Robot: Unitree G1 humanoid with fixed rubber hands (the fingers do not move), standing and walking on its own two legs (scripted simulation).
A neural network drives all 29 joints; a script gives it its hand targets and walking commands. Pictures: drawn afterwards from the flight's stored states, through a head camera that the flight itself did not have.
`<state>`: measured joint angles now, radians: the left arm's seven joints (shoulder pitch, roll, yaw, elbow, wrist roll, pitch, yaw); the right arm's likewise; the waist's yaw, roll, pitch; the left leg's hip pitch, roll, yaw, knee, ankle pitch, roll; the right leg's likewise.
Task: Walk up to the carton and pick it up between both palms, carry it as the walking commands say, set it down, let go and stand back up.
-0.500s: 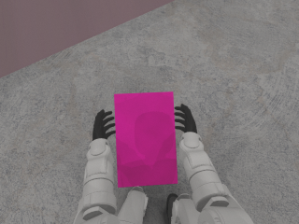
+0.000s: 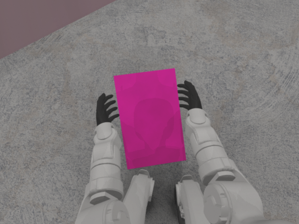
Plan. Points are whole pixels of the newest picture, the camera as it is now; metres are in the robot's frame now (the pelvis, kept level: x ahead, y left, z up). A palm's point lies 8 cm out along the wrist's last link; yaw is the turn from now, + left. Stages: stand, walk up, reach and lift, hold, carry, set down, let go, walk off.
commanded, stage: set down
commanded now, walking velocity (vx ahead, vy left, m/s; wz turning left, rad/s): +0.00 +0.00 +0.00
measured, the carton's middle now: (148, 115) +0.44 +0.09 -0.18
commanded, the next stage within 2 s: none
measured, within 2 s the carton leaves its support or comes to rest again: neither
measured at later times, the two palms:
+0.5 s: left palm (110, 120) +0.39 +0.20 -0.14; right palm (188, 108) +0.46 -0.04 -0.14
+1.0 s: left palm (114, 119) +0.42 +0.21 -0.22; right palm (181, 108) +0.49 -0.03 -0.22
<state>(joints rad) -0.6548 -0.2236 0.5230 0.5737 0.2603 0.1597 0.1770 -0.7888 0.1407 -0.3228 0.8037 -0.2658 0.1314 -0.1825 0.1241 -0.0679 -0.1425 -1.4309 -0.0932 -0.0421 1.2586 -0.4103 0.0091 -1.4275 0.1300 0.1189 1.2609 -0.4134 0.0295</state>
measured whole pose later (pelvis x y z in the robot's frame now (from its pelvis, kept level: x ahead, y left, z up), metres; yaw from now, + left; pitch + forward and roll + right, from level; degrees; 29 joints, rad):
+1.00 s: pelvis -0.02 -0.02 -0.13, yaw +0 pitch +43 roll +1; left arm -1.05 -0.06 0.61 0.66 0.28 0.29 0.07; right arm -1.19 0.06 -0.35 0.90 -0.25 0.23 -0.25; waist 0.14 -0.09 -0.04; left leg -1.95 -0.11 -0.06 1.71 -0.51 -0.05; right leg -1.95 0.20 0.08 1.71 -0.50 0.03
